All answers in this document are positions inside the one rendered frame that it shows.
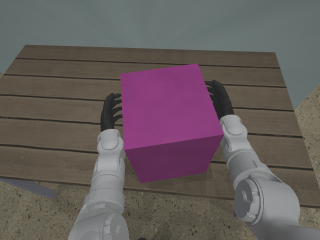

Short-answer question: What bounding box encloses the left robot hand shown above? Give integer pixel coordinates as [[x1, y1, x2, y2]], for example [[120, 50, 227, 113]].
[[100, 93, 123, 132]]

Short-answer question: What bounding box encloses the right robot upper arm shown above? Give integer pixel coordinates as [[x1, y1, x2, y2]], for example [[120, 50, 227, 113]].
[[232, 177, 320, 240]]

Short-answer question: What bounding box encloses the left robot forearm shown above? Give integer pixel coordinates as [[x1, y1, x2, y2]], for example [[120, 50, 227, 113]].
[[68, 129, 126, 237]]

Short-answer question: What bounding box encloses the left robot upper arm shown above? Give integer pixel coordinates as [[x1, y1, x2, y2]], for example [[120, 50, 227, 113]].
[[68, 211, 130, 240]]

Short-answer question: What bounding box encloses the right robot forearm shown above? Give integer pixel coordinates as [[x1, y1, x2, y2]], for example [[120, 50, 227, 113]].
[[219, 114, 300, 218]]

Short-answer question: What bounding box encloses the carton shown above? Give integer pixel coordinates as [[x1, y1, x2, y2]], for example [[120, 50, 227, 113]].
[[120, 63, 224, 183]]

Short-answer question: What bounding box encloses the right robot hand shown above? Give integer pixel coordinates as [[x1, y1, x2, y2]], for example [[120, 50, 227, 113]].
[[204, 80, 235, 120]]

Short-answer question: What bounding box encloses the table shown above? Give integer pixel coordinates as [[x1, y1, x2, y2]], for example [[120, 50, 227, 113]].
[[0, 44, 320, 218]]

